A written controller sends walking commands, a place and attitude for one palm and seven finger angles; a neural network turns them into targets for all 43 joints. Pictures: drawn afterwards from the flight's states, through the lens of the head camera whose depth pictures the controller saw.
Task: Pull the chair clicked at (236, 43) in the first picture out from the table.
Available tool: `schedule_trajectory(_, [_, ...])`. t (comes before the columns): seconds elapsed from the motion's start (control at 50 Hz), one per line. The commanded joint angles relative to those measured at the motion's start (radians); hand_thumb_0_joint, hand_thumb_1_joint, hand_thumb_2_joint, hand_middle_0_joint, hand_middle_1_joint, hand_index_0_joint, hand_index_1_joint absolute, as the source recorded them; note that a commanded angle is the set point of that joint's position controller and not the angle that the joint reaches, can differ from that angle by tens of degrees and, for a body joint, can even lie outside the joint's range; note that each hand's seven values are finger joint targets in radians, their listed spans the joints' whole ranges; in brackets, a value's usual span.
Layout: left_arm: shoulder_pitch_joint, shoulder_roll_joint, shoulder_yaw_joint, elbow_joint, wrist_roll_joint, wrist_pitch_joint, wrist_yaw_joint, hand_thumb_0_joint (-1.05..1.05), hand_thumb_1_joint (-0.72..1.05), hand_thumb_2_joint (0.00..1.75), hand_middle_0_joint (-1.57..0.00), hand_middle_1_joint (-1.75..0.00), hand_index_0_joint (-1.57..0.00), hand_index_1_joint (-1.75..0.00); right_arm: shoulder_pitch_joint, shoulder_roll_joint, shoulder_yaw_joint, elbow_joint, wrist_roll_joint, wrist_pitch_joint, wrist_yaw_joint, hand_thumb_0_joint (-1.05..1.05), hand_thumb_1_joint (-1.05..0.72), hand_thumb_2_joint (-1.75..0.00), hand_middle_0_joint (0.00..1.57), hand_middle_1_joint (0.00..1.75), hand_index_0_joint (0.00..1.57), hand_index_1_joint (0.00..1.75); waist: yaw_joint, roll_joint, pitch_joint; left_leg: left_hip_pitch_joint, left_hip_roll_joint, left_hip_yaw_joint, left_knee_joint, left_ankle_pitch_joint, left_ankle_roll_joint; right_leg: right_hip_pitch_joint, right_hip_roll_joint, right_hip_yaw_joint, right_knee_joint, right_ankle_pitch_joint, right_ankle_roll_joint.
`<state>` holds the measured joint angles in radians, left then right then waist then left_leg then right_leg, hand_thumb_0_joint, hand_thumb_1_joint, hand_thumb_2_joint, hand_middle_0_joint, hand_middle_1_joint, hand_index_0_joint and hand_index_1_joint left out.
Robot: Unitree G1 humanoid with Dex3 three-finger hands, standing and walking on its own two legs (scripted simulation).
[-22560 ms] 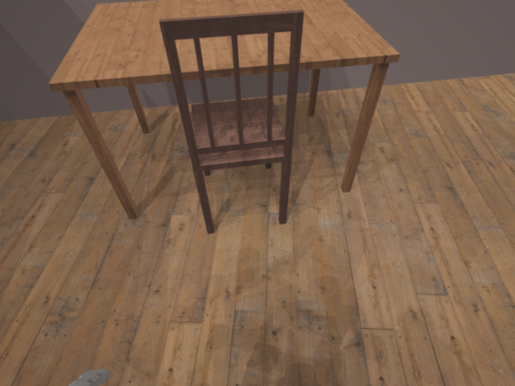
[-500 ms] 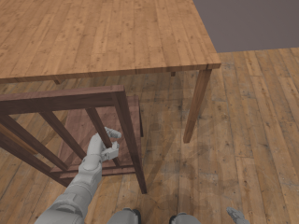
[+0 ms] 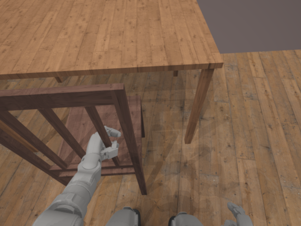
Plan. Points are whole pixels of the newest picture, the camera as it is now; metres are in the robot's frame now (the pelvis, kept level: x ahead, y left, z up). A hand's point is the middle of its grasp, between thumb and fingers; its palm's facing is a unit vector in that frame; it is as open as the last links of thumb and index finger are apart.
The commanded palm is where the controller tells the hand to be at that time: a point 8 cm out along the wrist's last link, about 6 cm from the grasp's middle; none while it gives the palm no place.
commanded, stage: step backward, pulling the chair out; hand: left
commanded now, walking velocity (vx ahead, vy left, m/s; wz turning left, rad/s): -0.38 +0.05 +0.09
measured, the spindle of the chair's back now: (73, 143) +0.35 +0.26 -0.03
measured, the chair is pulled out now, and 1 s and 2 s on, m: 0.18 0.28 0.46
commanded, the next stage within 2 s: none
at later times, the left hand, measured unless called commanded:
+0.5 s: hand (115, 155) +0.31 +0.13 -0.05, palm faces +0.07 -0.98 -0.19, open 5.1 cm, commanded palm +0.29 +0.18 -0.05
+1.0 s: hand (110, 184) +0.23 +0.13 -0.05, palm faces +0.07 -0.98 -0.17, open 5.1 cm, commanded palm +0.21 +0.18 -0.05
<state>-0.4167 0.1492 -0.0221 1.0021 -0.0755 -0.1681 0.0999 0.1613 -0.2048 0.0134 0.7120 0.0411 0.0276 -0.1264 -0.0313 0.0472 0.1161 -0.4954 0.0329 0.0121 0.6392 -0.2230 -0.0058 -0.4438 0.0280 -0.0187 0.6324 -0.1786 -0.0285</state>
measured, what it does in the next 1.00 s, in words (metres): walks backwards: left foot, then left foot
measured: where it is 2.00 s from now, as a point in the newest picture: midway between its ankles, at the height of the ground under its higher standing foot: outside the picture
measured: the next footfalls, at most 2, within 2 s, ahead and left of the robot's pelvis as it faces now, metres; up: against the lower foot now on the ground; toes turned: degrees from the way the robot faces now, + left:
left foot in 0.14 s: +0.06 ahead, +0.13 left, +0.00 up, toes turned +1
left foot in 0.62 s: -0.05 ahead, +0.16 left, +0.00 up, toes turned +5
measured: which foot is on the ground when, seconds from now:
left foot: down 0.00-0.00, up 0.02-0.12, down 0.14-0.38, up 0.40-0.60, down 0.62-0.88, up 0.90-1.00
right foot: down 0.00-1.00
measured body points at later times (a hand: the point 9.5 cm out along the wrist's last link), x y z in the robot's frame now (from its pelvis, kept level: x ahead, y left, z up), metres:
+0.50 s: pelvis -0.03 -0.01 +0.00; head +0.04 -0.04 +0.44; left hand +0.31 +0.18 -0.04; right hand +0.10 -0.27 -0.13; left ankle -0.04 +0.13 -0.68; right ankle +0.09 -0.10 -0.72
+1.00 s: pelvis -0.11 -0.01 +0.00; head -0.04 -0.03 +0.44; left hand +0.22 +0.18 -0.03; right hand +0.04 -0.24 -0.15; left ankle -0.14 +0.13 -0.68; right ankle +0.07 -0.10 -0.72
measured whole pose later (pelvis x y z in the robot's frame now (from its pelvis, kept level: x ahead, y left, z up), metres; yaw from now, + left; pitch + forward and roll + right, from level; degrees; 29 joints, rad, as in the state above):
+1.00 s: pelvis -0.11 -0.01 +0.00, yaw +6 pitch +2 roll +3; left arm -0.51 0.09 -0.02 1.02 -0.07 -0.12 0.09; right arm 0.15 -0.23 0.00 0.73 0.07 0.09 -0.11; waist -0.03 0.02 0.11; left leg -0.45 -0.04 -0.01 0.95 -0.54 -0.04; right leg -0.58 -0.06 -0.01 0.54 0.00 -0.02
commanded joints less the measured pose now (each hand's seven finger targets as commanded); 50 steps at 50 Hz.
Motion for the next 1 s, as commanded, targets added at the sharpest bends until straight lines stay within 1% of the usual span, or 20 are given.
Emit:
schedule_trajectory(0.0, [-0.3,0.174,0.022,-0.154,0.047,-0.058,0.027,0.0,0.9,0.9,-0.5,-1.45,-0.5,-1.45,0.004,-0.136,-0.055,-0.082,0.001,-0.046,-0.004,0.0,-0.9,-0.9,0.2,0.3,0.2,0.3,0.017,-0.181,-0.378,0.208,-0.032,-0.017,0.216,-0.175,-0.029,0.032,-0.322,0.283,-0.344,-0.215,-0.095])
schedule_trajectory(0.06, [-0.312,0.182,0.036,-0.164,0.042,-0.052,0.025,0.0,0.9,0.9,-0.5,-1.45,-0.5,-1.45,0.012,-0.148,-0.045,-0.066,-0.001,-0.057,-0.007,0.0,-0.9,-0.9,0.2,0.3,0.2,0.3,0.013,-0.152,-0.38,0.177,-0.021,-0.051,0.099,-0.149,-0.023,0.13,-0.297,0.204,-0.23,0.088,-0.076])
schedule_trajectory(0.14, [-0.345,0.142,0.012,-0.182,0.03,-0.045,0.029,0.0,0.9,0.9,-0.5,-1.45,-0.5,-1.45,0.018,-0.197,-0.054,-0.059,-0.003,-0.057,-0.022,0.0,-0.9,-0.9,0.2,0.3,0.2,0.3,0.023,-0.004,-0.385,0.18,0.153,-0.239,-0.177,0.33,0.062,0.14,-0.072,0.037,-0.01,0.129,0.045])
schedule_trajectory(0.16, [-0.361,0.113,-0.01,-0.199,0.02,-0.045,0.023,0.0,0.9,0.9,-0.5,-1.45,-0.5,-1.45,0.022,-0.185,-0.057,-0.065,0.001,-0.051,-0.015,0.0,-0.9,-0.9,0.2,0.3,0.2,0.3,0.018,-0.042,-0.404,0.214,0.169,-0.224,-0.164,0.351,0.07,0.155,-0.06,0.05,-0.024,0.104,0.048])
schedule_trajectory(0.26, [-0.334,0.095,-0.012,-0.238,0.026,-0.045,0.008,0.0,0.9,0.9,-0.5,-1.45,-0.5,-1.45,0.011,-0.168,-0.063,-0.081,-0.018,-0.032,-0.006,0.0,-0.9,-0.9,0.2,0.3,0.2,0.3,0.022,0.126,-0.472,0.247,0.185,-0.181,-0.138,0.488,0.068,0.165,-0.061,0.048,0.04,0.011,0.027])
schedule_trajectory(0.32, [-0.303,0.14,0.011,-0.25,0.026,-0.034,0.008,0.0,0.9,0.9,-0.5,-1.45,-0.5,-1.45,0.003,-0.169,-0.068,-0.109,-0.002,-0.011,-0.008,0.0,-0.9,-0.9,0.2,0.3,0.2,0.3,0.017,-0.048,-0.488,0.105,0.108,-0.102,-0.048,0.231,0.017,0.268,-0.147,0.127,-0.042,0.252,0.004])
schedule_trajectory(0.36, [-0.284,0.18,0.03,-0.236,0.024,-0.024,0.015,0.0,0.9,0.9,-0.5,-1.45,-0.5,-1.45,0.02,-0.151,-0.07,-0.121,0.016,0.004,-0.005,0.0,-0.9,-0.9,0.2,0.3,0.2,0.3,0.011,-0.246,-0.491,0.062,-0.037,-0.021,0.173,-0.224,-0.042,0.265,-0.337,0.322,-0.223,0.229,-0.082])
schedule_trajectory(0.4, [-0.264,0.197,0.048,-0.208,0.033,0.005,0.021,0.0,0.9,0.9,-0.5,-1.45,-0.5,-1.45,-0.015,-0.163,-0.07,-0.125,0.016,0.007,0.003,0.0,-0.9,-0.9,0.2,0.3,0.2,0.3,0.054,-0.232,-0.467,0.016,-0.069,-0.084,0.435,-0.379,-0.038,0.265,-0.437,0.393,-0.304,0.16,-0.143])
schedule_trajectory(0.44, [-0.239,0.181,0.049,-0.228,0.036,0.023,0.022,0.0,0.9,0.9,-0.5,-1.45,-0.5,-1.45,-0.003,-0.162,-0.056,-0.121,0.013,0.003,0.014,0.0,-0.9,-0.9,0.2,0.3,0.2,0.3,0.046,-0.182,-0.474,-0.003,-0.036,-0.126,0.424,-0.367,-0.036,0.329,-0.44,0.343,-0.238,0.295,-0.158])
schedule_trajectory(0.5, [-0.249,0.154,0.036,-0.274,0.027,0.03,0.027,0.0,0.9,0.9,-0.5,-1.45,-0.5,-1.45,-0.004,-0.159,-0.04,-0.122,0.016,0.017,0.014,0.0,-0.9,-0.9,0.2,0.3,0.2,0.3,0.023,-0.197,-0.497,0.095,-0.043,-0.074,0.188,-0.324,-0.043,0.362,-0.373,0.217,-0.19,0.417,-0.106])
schedule_trajectory(0.56, [-0.255,0.141,0.013,-0.298,0.012,0.039,0.023,0.0,0.9,0.9,-0.5,-1.45,-0.5,-1.45,0.015,-0.166,-0.039,-0.109,0.015,0.036,0.003,0.0,-0.9,-0.9,0.2,0.3,0.2,0.3,0.007,-0.183,-0.474,0.213,-0.045,-0.01,-0.086,-0.196,-0.032,0.296,-0.306,0.146,-0.193,0.267,-0.03])
schedule_trajectory(0.6, [-0.293,0.103,-0.019,-0.354,0.006,0.032,0.012,0.0,0.9,0.9,-0.5,-1.45,-0.5,-1.45,0.001,-0.21,-0.05,-0.142,0.008,0.048,-0.01,0.0,-0.9,-0.9,0.2,0.3,0.2,0.3,0.015,0.022,-0.434,0.171,0.114,-0.215,-0.222,-0.007,0.055,0.205,-0.133,0.027,-0.085,0.089,0.057])
schedule_trajectory(0.62, [-0.318,0.076,-0.043,-0.364,0.0,0.035,0.012,0.0,0.9,0.9,-0.5,-1.45,-0.5,-1.45,-0.028,-0.211,-0.05,-0.165,0.007,0.056,-0.02,0.0,-0.9,-0.9,0.2,0.3,0.2,0.3,0.02,0.091,-0.39,0.099,0.186,-0.253,-0.247,0.072,0.084,0.226,-0.078,-0.014,0.018,0.069,0.067])
schedule_trajectory(0.64, [-0.318,0.049,-0.052,-0.349,-0.004,0.038,0.008,0.0,0.9,0.9,-0.5,-1.45,-0.5,-1.45,-0.025,-0.192,-0.049,-0.163,0.009,0.062,-0.022,0.0,-0.9,-0.9,0.2,0.3,0.2,0.3,0.031,0.027,-0.403,0.087,0.197,-0.215,-0.235,0.116,0.08,0.258,-0.057,-0.016,0.039,0.052,0.066])
schedule_trajectory(0.7, [-0.372,0.025,-0.074,-0.383,0.003,0.019,0.0,0.0,0.9,0.9,-0.5,-1.45,-0.5,-1.45,-0.035,-0.168,-0.045,-0.168,0.0,0.059,-0.022,0.0,-0.9,-0.9,0.2,0.3,0.2,0.3,0.019,0.13,-0.382,0.018,0.16,-0.113,-0.253,-0.009,0.047,0.236,-0.048,-0.007,0.098,-0.02,0.051])
schedule_trajectory(0.78, [-0.399,0.072,-0.041,-0.271,0.017,0.012,-0.002,0.0,0.9,0.9,-0.5,-1.45,-0.5,-1.45,-0.006,-0.163,-0.059,-0.113,0.002,0.056,-0.019,0.0,-0.9,-0.9,0.2,0.3,0.2,0.3,0.01,0.007,-0.378,0.055,0.108,-0.038,-0.106,0.08,0.002,0.199,-0.098,0.056,0.02,0.152,0.036])
schedule_trajectory(0.82, [-0.404,0.111,-0.024,-0.218,0.022,0.003,0.001,0.0,0.9,0.9,-0.5,-1.45,-0.5,-1.45,-0.009,-0.168,-0.056,-0.104,0.003,0.052,-0.016,0.0,-0.9,-0.9,0.2,0.3,0.2,0.3,0.011,-0.071,-0.305,-0.005,0.037,-0.016,-0.042,-0.183,-0.015,0.105,-0.168,0.157,-0.115,-0.064,0.008])
schedule_trajectory(0.88, [-0.344,0.167,0.016,-0.148,0.032,0.008,0.012,0.0,0.9,0.9,-0.5,-1.45,-0.5,-1.45,0.044,-0.149,-0.07,-0.071,0.022,0.042,0.002,0.0,-0.9,-0.9,0.2,0.3,0.2,0.3,0.04,-0.341,-0.391,0.112,-0.091,0.005,0.346,-0.334,-0.032,0.064,-0.352,0.364,-0.464,-0.359,-0.064])
schedule_trajectory(0.92, [-0.342,0.151,0.023,-0.127,0.037,0.014,0.014,0.0,0.9,0.9,-0.5,-1.45,-0.5,-1.45,0.034,-0.162,-0.071,-0.073,0.016,0.029,0.011,0.0,-0.9,-0.9,0.2,0.3,0.2,0.3,0.04,-0.281,-0.433,0.093,-0.075,-0.046,0.446,-0.347,-0.029,0.141,-0.382,0.361,-0.435,-0.244,-0.096])
schedule_trajectory(0.98, [-0.342,0.119,0.018,-0.16,0.025,0.007,0.012,0.0,0.9,0.9,-0.5,-1.45,-0.5,-1.45,0.047,-0.153,-0.044,-0.085,0.024,0.02,0.022,0.0,-0.9,-0.9,0.2,0.3,0.2,0.3,0.022,-0.258,-0.494,0.208,-0.052,-0.016,0.168,-0.343,-0.03,0.195,-0.331,0.206,-0.34,-0.036,-0.06])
